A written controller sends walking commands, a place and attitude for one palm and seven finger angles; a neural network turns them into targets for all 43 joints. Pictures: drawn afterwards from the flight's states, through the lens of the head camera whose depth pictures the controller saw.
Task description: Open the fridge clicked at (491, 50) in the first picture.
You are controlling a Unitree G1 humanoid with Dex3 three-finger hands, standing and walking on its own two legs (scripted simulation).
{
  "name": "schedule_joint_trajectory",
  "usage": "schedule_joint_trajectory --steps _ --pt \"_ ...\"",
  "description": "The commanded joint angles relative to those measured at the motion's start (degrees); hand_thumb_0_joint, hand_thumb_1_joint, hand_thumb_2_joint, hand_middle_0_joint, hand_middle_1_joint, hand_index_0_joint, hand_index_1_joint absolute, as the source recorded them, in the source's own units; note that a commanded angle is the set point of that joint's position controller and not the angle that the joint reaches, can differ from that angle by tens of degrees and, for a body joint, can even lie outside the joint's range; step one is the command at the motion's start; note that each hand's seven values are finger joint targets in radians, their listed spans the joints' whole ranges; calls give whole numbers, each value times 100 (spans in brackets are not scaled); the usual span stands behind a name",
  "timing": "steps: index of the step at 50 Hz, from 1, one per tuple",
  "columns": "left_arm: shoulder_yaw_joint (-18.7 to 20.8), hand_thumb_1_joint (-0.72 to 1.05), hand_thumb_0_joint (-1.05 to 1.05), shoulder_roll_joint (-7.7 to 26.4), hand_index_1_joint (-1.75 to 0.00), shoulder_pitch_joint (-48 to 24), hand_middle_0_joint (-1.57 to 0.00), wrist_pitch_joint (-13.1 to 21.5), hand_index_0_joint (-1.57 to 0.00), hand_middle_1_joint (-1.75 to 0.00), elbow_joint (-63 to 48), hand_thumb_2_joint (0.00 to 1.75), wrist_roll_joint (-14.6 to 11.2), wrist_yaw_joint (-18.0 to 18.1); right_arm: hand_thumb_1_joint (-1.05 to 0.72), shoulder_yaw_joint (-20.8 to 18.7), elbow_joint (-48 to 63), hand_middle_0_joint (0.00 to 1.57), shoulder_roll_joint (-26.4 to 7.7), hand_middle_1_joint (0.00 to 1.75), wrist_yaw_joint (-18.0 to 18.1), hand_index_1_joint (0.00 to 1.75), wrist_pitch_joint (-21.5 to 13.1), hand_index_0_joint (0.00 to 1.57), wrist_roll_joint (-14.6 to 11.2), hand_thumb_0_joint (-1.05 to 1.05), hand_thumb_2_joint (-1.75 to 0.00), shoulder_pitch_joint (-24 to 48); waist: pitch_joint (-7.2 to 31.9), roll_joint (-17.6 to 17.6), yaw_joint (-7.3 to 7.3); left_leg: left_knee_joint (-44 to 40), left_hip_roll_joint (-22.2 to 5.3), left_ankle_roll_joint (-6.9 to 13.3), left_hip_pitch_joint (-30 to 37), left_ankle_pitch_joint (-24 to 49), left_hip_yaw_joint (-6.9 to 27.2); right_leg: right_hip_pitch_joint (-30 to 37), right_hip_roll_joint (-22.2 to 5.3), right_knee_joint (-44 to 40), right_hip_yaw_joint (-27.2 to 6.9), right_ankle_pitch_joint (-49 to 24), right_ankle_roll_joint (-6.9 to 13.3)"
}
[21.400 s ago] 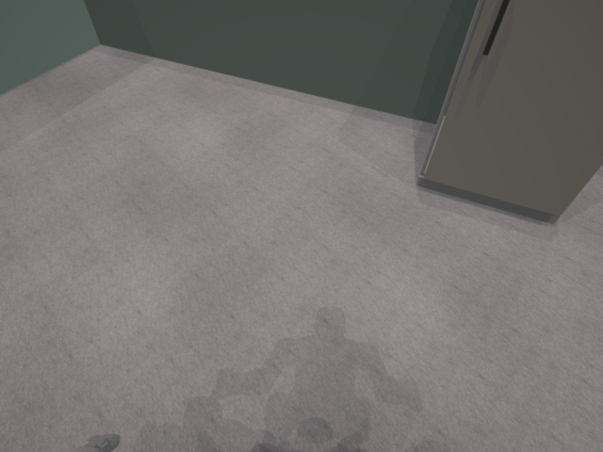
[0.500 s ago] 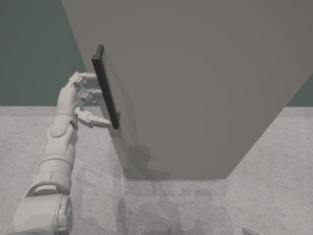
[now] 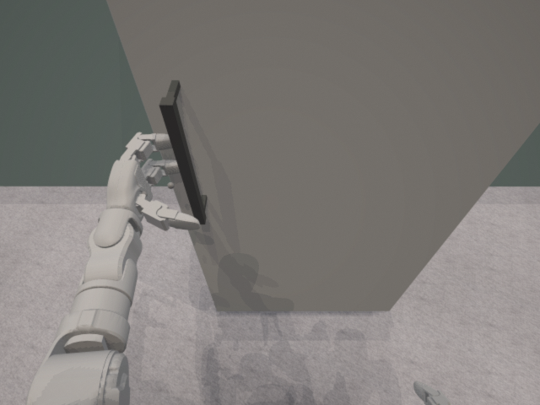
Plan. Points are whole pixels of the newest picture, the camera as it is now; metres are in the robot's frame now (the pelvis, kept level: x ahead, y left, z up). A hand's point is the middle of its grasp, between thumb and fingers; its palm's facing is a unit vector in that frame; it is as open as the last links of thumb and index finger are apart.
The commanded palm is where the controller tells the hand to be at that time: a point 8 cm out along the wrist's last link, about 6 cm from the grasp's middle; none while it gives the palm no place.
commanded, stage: slide the fingers in behind the handle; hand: left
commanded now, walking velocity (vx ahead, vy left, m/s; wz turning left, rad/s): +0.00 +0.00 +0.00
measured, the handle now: (189, 163) +0.46 +0.14 +0.10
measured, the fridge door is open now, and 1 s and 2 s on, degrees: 0 0 0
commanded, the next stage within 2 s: grip the handle and tug to test in 1.26 s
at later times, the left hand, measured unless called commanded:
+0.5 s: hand (187, 181) +0.42 +0.14 +0.10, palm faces +0.02 -1.00 +0.00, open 14.0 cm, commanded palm +0.39 +0.19 +0.11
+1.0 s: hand (192, 181) +0.41 +0.13 +0.10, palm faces +0.01 -1.00 +0.00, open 14.0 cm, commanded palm +0.39 +0.18 +0.11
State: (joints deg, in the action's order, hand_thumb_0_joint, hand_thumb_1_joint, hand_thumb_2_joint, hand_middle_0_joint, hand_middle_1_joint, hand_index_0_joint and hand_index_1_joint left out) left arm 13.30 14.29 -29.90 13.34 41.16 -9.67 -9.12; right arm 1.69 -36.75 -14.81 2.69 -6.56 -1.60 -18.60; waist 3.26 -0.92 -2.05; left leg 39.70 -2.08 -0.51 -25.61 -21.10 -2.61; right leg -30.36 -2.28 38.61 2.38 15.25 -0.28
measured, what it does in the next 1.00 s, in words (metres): stands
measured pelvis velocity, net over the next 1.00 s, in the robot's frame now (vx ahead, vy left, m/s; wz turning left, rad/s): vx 0.00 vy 0.00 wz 0.00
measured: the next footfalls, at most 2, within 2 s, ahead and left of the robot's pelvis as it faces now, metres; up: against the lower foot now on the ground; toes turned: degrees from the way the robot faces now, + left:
none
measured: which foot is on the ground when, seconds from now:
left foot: down 0.00-1.00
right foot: down 0.00-1.00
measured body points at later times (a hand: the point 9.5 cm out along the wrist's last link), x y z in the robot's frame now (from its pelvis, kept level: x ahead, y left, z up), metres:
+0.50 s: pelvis +0.01 +0.00 +0.00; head +0.04 -0.01 +0.45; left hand +0.41 +0.19 +0.11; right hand +0.11 -0.25 -0.11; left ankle -0.01 +0.12 -0.72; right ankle +0.04 -0.12 -0.72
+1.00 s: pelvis +0.00 +0.00 +0.00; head +0.04 -0.01 +0.45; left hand +0.41 +0.19 +0.11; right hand +0.11 -0.25 -0.11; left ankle -0.01 +0.12 -0.72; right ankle +0.04 -0.12 -0.72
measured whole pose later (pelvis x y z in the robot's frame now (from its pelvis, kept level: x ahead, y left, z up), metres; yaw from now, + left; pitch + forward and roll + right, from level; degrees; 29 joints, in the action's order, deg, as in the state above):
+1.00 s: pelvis +0.00 +0.00 +0.00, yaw +0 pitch +7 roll +0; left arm 10.2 10.9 -30.6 13.0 40.1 -8.3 -4.7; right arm 1.4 -37.3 -14.2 2.0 -6.6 -1.0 -17.9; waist 3.1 -1.0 -1.9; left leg 38.5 -2.2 -0.7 -24.5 -20.8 -2.8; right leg -29.5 -2.0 38.0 2.2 15.2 -0.1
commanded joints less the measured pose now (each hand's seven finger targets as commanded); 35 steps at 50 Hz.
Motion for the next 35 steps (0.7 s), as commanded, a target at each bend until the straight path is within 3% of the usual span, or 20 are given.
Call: schedule_joint_trajectory --steps 1,2,3,5,7,9,11,13,15,18,19,20,22,25,27,34,35 --pt "188 -50 0 1030 -120 -2384 -30 362 -30 -120 -1319 30 -72 64 -90 -290 628 20 -733 30 41 30 -292 20 -21 0 -90 -12 1698 116 -52 -633 186 126 195 1012 79 1412 222 -377 -89 -1258 147" --pt "205 -50 0 1029 -120 -2332 -30 339 -30 -120 -1269 30 -81 75 -90 -280 637 20 -741 30 40 30 -282 20 -15 0 -90 -9 1703 288 -35 -663 189 121 109 954 100 1463 222 -372 -75 -1212 144" --pt "161 -50 0 995 -120 -2402 -30 343 -30 -120 -1351 30 -64 80 -90 -290 639 20 -730 30 43 30 -282 20 -20 0 -90 14 1733 235 -40 -658 193 120 136 1029 78 1501 212 -362 -87 -1312 148" --pt "125 -50 0 956 -120 -2293 -30 338 -30 -120 -1507 30 -43 93 -90 -299 699 20 -706 30 32 30 -287 20 -24 0 -90 24 1902 -103 32 -622 201 109 291 1284 64 1562 205 -305 -86 -1499 172" --pt "-63 -50 0 709 -120 -2345 -30 302 -30 -120 -1462 30 -29 127 -90 -278 668 20 -679 30 11 30 -295 20 -16 0 -90 22 1776 -25 -30 -637 187 88 293 1229 92 1428 219 -316 -46 -1442 164" --pt "73 -50 0 825 -120 -2342 -30 273 -30 -120 -1371 30 -43 182 -90 -303 628 20 -714 30 17 30 -287 20 -8 0 -90 5 1731 255 -50 -635 176 101 215 1136 88 1429 230 -346 -51 -1390 144" --pt "9 -50 0 775 -120 -2323 -30 263 -30 -120 -1407 30 -18 193 -90 -286 659 20 -709 30 14 30 -286 20 -10 0 -90 24 1744 189 -28 -655 186 107 228 1206 76 1492 216 -331 -52 -1459 150" --pt "-173 -50 0 551 -120 -2381 -30 285 -30 -120 -1583 30 23 236 -90 -298 654 20 -654 30 -6 30 -292 20 -5 0 -90 37 1848 -115 -27 -611 186 87 393 1375 64 1418 221 -297 -46 -1559 168" --pt "-235 -50 0 465 -120 -2323 -30 288 -30 -120 -1622 30 23 290 -90 -312 671 20 -657 30 -24 30 -304 20 2 0 -90 2 1861 82 -27 -587 170 88 423 1549 105 1446 231 -266 -3 -1668 161" --pt "13 -50 0 701 -120 -2312 -30 249 -30 -120 -1450 30 37 383 -90 -314 612 20 -691 30 -18 30 -274 20 17 0 -90 -6 1802 365 -11 -640 179 93 225 1265 81 1532 225 -313 -36 -1540 137" --pt "-107 -50 0 550 -120 -2349 -30 252 -30 -120 -1535 30 54 396 -90 -305 632 20 -659 30 -26 30 -277 20 22 0 -90 22 1812 248 -22 -642 194 103 256 1300 57 1548 221 -316 -51 -1601 142" --pt "-34 -50 0 653 -120 -2294 -30 249 -30 -120 -1503 30 79 418 -90 -311 657 20 -669 30 -19 30 -271 20 17 0 -90 29 1825 175 22 -631 197 107 255 1330 54 1586 209 -302 -54 -1588 148" --pt "-157 -50 0 538 -120 -2419 -30 260 -30 -120 -1538 30 116 427 -90 -299 606 20 -637 30 -28 30 -274 20 30 0 -90 24 1790 127 -51 -629 200 114 272 1277 31 1537 217 -345 -77 -1596 136" --pt "-89 -50 0 619 -120 -2332 -30 269 -30 -120 -1440 30 101 402 -90 -305 616 20 -662 30 -13 30 -257 20 25 0 -90 22 1741 246 -23 -631 198 129 209 1224 27 1582 220 -357 -75 -1541 144" --pt "-177 -50 0 533 -120 -2527 -30 273 -30 -120 -1464 30 91 379 -90 -288 590 20 -646 30 -19 30 -263 20 30 0 -90 12 1764 159 -66 -638 210 124 209 1182 39 1571 215 -366 -86 -1545 146" --pt "-246 -50 0 330 -120 -2182 -30 289 -30 -120 -1559 30 38 370 -90 -314 619 20 -628 30 -63 30 -306 20 33 0 -90 24 1892 173 16 -626 216 115 255 1327 12 1668 226 -338 -72 -1717 152" --pt "-109 -50 0 500 -120 -2168 -30 274 -30 -120 -1465 30 39 399 -90 -319 621 20 -663 30 -53 30 -290 20 27 0 -90 15 1781 374 16 -628 212 130 184 1296 17 1698 217 -361 -62 -1686 141"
